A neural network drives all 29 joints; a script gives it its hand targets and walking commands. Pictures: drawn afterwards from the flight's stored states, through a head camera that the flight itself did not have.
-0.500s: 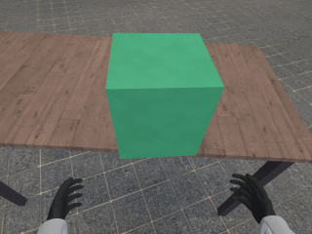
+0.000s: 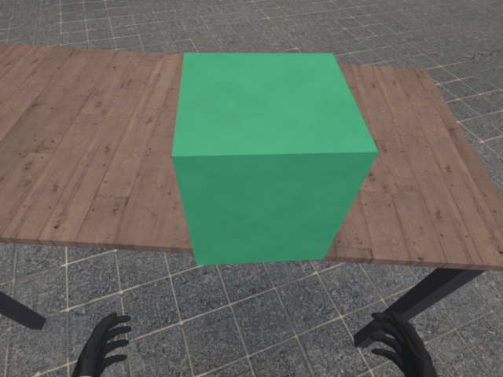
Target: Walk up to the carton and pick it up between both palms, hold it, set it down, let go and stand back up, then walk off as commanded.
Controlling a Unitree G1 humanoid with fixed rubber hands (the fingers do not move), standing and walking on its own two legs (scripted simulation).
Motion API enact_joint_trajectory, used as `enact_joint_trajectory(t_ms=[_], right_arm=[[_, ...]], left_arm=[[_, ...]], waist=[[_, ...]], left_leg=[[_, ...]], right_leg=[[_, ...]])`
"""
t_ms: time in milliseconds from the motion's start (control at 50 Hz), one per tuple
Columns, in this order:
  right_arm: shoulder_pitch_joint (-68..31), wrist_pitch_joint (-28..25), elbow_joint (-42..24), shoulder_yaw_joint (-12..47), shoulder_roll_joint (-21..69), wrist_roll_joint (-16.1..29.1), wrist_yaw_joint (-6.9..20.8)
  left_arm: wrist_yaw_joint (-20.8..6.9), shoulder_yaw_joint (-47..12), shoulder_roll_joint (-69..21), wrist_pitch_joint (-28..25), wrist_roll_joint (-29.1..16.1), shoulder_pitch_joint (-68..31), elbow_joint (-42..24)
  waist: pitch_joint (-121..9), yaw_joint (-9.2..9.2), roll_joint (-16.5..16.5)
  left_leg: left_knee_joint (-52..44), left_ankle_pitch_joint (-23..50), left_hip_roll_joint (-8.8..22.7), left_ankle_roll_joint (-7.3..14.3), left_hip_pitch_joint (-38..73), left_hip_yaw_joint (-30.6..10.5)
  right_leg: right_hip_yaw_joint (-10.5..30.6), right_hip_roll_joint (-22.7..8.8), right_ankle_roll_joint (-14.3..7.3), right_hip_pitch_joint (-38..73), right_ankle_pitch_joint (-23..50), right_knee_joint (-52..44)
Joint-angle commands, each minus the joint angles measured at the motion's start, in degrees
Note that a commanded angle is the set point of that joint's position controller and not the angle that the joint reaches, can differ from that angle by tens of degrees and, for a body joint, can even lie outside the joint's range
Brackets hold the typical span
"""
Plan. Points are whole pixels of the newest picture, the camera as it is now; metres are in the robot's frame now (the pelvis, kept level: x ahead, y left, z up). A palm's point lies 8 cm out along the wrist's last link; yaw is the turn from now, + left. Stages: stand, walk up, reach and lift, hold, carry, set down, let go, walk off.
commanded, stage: set down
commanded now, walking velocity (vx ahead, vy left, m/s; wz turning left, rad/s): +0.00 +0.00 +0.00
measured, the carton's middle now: (260, 165) +0.41 -0.01 +0.13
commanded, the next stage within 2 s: let go in 0.44 s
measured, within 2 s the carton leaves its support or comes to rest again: neither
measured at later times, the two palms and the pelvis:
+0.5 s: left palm (94, 367) +0.17 +0.25 -0.08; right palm out of the picture +0.13 -0.24 -0.08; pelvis +0.01 +0.00 +0.00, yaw +0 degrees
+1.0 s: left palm (91, 365) +0.17 +0.25 -0.07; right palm out of the picture +0.13 -0.25 -0.09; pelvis +0.01 +0.00 +0.00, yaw +0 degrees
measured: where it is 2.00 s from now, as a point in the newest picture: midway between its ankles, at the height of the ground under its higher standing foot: outside the picture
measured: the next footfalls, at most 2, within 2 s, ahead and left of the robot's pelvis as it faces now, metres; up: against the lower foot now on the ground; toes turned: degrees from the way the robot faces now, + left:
none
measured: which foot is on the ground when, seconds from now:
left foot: down 0.00-1.00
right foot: down 0.00-1.00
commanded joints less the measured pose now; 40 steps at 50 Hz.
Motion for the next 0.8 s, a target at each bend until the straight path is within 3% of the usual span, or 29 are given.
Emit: enact_joint_trajectory(t_ms=[0, 40, 140, 160, 200, 220, 240, 260, 280, 300, 320, 360, 440, 520, 560, 580, 740, 760, 780], right_arm=[[-0.4, -5.4, -2.2, -2.6, -2.0, -7.5, -0.9], [-1.2, -5.8, 2.1, -2.7, -1.9, -7.9, -0.7], [-3.0, -8.4, 3.6, -2.0, -1.2, -8.0, -0.8], [-3.0, -8.7, 5.9, -2.1, -1.6, -8.4, -0.6], [-3.8, -9.6, 6.9, -1.8, -1.7, -8.5, -0.7], [-4.3, -9.9, 8.7, -1.7, -1.7, -8.7, -0.8], [-4.8, -10.5, 7.3, -1.7, -1.3, -8.6, -0.7], [-4.5, -10.3, 9.2, -2.1, -1.0, -9.0, -0.9], [-5.1, -10.7, 10.7, -2.1, -1.0, -9.2, -1.0], [-4.7, -10.9, 10.5, -1.4, -0.5, -9.2, -1.3], [-6.3, -11.4, 10.5, -1.9, -0.3, -9.9, -1.4], [-6.6, -12.1, 11.9, -1.7, -0.6, -9.6, -1.4], [-7.9, -13.3, 15.2, -2.2, -0.6, -10.2, -1.3], [-9.0, -14.4, 18.5, -2.1, -1.1, -9.7, -1.2], [-8.9, -15.3, 17.1, -1.9, -0.7, -9.5, -1.6], [-9.1, -15.5, 18.7, -2.5, -1.0, -9.1, -1.3], [-10.3, -16.6, 19.7, -2.0, -0.6, -9.4, -1.2], [-11.0, -16.7, 20.4, -2.2, -0.8, -9.5, -1.1], [-9.6, -16.9, 21.2, -2.5, -1.1, -9.4, -1.1]], left_arm=[[-0.1, -2.7, 6.7, -3.6, -1.4, -3.3, 1.0], [0.0, -3.5, 6.5, -3.4, -0.8, -3.5, 2.8], [-0.4, -3.4, 7.6, -4.6, -0.8, -5.0, 5.3], [-0.5, -3.6, 7.1, -4.6, -0.3, -5.0, 7.2], [-0.4, -2.7, 7.9, -4.8, -0.2, -5.2, 7.9], [-0.6, -3.3, 7.2, -5.2, -0.1, -6.2, 9.7], [-0.6, -2.8, 7.6, -5.6, 0.0, -6.2, 8.4], [-0.9, -2.9, 7.8, -5.2, -0.5, -7.0, 10.7], [-1.0, -2.9, 7.9, -5.5, -0.4, -7.9, 10.8], [-1.6, -2.9, 7.7, -5.5, -0.1, -7.6, 13.6], [-1.8, -3.3, 7.8, -5.8, -0.3, -8.2, 13.5], [-1.7, -2.6, 8.1, -6.6, -0.5, -8.6, 13.8], [-1.8, -2.9, 7.6, -7.3, -0.3, -9.1, 16.7], [-1.7, -2.8, 7.6, -8.0, 0.1, -9.4, 16.6], [-2.2, -3.3, 7.8, -8.6, -0.8, -9.5, 16.1], [-1.8, -3.3, 7.2, -8.9, 0.0, -9.6, 15.5], [-2.4, -4.3, 7.1, -10.0, -1.1, -9.5, 17.0], [-2.1, -4.3, 7.4, -9.9, -0.9, -10.4, 16.9], [-2.3, -4.2, 6.9, -10.6, -1.0, -9.4, 17.0]], waist=[[-8.7, 2.27, 1.3], [-6.7, 2.09, 4.0], [-8.5, 2.14, 1.2], [-7.9, 2.46, 3.1], [-8.4, 3.15, 2.4], [-7.8, 2.43, 2.2], [-8.2, 3.04, 2.2], [-8.3, 1.94, 1.0], [-7.8, 2.31, 2.1], [-8.4, 1.91, 0.1], [-7.4, 2.40, 1.6], [-8.5, 2.79, 0.6], [-8.1, 2.82, 1.7], [-9.0, 2.55, 2.7], [-10.6, 2.30, 1.4], [-10.1, 2.48, 4.1], [-10.2, 2.25, 1.3], [-9.8, 2.55, 2.8], [-9.8, 2.26, 2.2]], left_leg=[[-0.7, 12.9, -2.1, 0.1, -2.4, 3.9], [-0.7, 12.7, -1.9, -0.3, -2.7, 3.9], [-0.7, 11.5, -2.1, 0.4, -4.6, 3.9], [-0.4, 12.5, -2.3, -0.1, -4.4, 4.4], [0.1, 13.9, -2.2, 0.2, -4.1, 4.4], [0.2, 13.6, -1.9, 0.2, -3.6, 4.2], [0.4, 14.0, -2.0, 0.3, -3.6, 4.1], [0.2, 12.0, -2.3, 0.4, -3.3, 4.5], [-0.2, 11.8, -2.2, 0.2, -4.1, 4.6], [0.2, 11.4, -2.6, 0.9, -3.7, 4.8], [-0.2, 10.2, -2.6, 0.7, -4.4, 4.8], [0.3, 11.8, -2.6, 0.5, -3.9, 5.2], [0.9, 13.0, -2.8, 0.0, -3.0, 5.1], [1.4, 14.9, -2.8, -0.5, -1.7, 4.9], [1.9, 15.5, -2.9, -0.2, -1.1, 4.9], [1.9, 16.2, -2.8, -0.9, -0.1, 4.7], [1.8, 15.0, -2.8, -0.4, -0.2, 4.8], [1.6, 14.8, -2.9, -0.6, -1.1, 4.8], [2.1, 16.0, -2.9, -0.9, -0.4, 4.8]], right_leg=[[-0.1, -2.2, 1.2, 10.5, 10.6, 1.0], [-0.4, -2.2, 0.6, 9.0, 8.3, 0.8], [0.0, -2.7, 0.8, 11.4, 11.1, 1.3], [-0.5, -2.6, 0.7, 10.9, 11.5, 1.8], [-0.3, -2.6, 0.7, 10.5, 12.6, 2.0], [-0.8, -2.2, 0.9, 9.9, 11.6, 2.1], [-0.8, -2.2, 0.8, 10.3, 12.4, 2.2], [-0.5, -2.6, 1.1, 9.9, 10.9, 1.5], [-0.6, -2.8, 1.1, 10.6, 11.6, 2.0], [-0.3, -3.0, 1.4, 11.1, 12.8, 1.5], [-0.5, -3.1, 1.4, 11.0, 11.0, 1.7], [-0.4, -2.9, 1.4, 11.3, 13.3, 2.1], [-1.0, -2.8, 1.4, 10.7, 15.0, 2.6], [-1.0, -2.4, 1.2, 11.3, 16.6, 2.8], [-0.8, -2.5, 1.4, 11.9, 19.0, 2.8], [-1.4, -2.3, 0.9, 10.9, 17.9, 2.7], [-1.4, -2.1, 1.2, 11.4, 17.8, 2.6], [-1.4, -2.4, 1.0, 11.3, 17.1, 2.8], [-1.5, -2.1, 1.0, 11.1, 18.2, 2.9]])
